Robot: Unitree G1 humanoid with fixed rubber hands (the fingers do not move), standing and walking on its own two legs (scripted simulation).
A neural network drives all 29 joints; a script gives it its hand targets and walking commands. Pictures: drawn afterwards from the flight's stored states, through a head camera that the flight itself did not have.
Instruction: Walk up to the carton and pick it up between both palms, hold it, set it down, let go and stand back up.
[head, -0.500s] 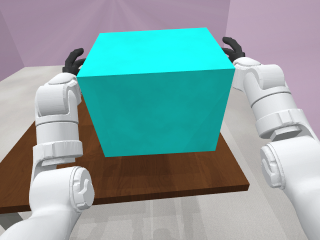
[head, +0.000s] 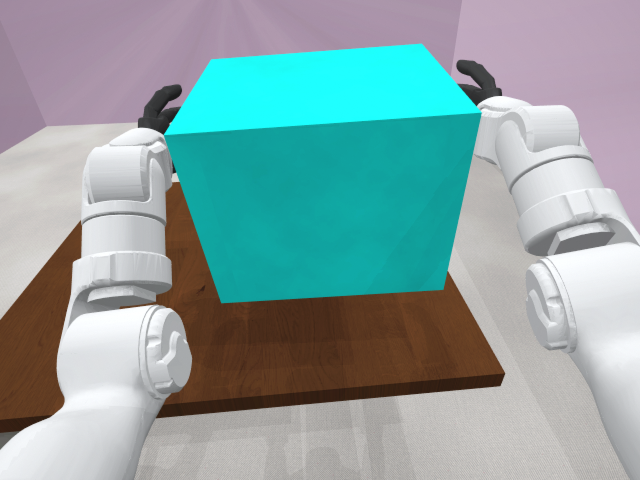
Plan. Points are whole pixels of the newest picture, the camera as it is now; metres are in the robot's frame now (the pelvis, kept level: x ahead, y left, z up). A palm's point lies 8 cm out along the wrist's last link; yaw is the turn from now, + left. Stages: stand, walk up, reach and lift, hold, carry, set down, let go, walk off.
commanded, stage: hold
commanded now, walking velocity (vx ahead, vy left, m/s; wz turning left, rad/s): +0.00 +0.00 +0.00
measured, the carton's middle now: (323, 170) +0.41 -0.02 +0.27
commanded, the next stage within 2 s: set down in 1.76 s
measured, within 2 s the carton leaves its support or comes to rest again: neither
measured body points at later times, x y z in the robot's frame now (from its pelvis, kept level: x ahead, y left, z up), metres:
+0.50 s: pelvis -0.02 +0.00 +0.00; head -0.11 +0.00 +0.44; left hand +0.36 +0.17 +0.33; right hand +0.37 -0.20 +0.33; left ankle +0.00 +0.13 -0.75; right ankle +0.03 -0.13 -0.75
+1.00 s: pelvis +0.00 +0.00 +0.00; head -0.09 +0.00 +0.44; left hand +0.39 +0.17 +0.31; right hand +0.39 -0.20 +0.32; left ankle +0.00 +0.13 -0.75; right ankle +0.03 -0.12 -0.75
